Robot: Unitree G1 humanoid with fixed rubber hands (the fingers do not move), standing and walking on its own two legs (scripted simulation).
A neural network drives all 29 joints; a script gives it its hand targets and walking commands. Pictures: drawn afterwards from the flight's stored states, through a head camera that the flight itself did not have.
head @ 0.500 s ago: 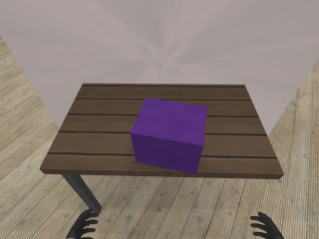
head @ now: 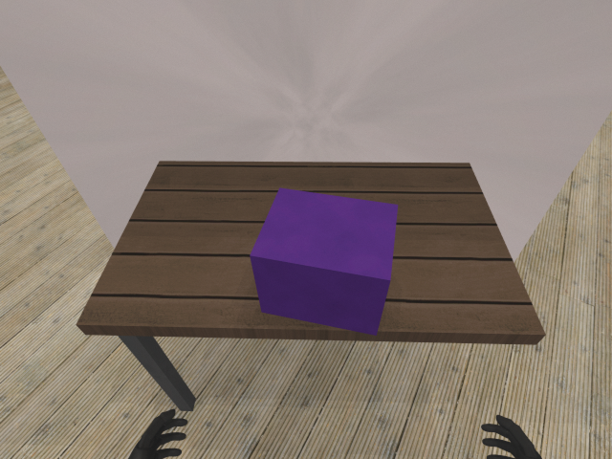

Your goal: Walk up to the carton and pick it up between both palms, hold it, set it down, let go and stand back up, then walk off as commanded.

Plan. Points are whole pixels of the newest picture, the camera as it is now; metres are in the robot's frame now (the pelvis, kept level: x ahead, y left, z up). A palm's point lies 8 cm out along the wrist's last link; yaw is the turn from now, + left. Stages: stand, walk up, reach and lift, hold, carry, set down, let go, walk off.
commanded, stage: stand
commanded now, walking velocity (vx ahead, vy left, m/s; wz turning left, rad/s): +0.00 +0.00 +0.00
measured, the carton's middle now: (327, 260) +0.47 -0.01 -0.07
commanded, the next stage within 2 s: walk off in 0.30 s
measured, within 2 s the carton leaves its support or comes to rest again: neither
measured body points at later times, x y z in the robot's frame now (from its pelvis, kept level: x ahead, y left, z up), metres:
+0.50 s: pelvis +0.00 +0.00 +0.00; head -0.01 +0.00 +0.45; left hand +0.14 +0.25 -0.11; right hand +0.13 -0.27 -0.11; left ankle -0.01 +0.12 -0.74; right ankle +0.02 -0.12 -0.74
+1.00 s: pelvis -0.08 -0.08 -0.01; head -0.01 -0.13 +0.43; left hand +0.01 +0.23 -0.10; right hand +0.06 -0.36 -0.16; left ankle -0.09 +0.11 -0.67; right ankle -0.09 -0.12 -0.74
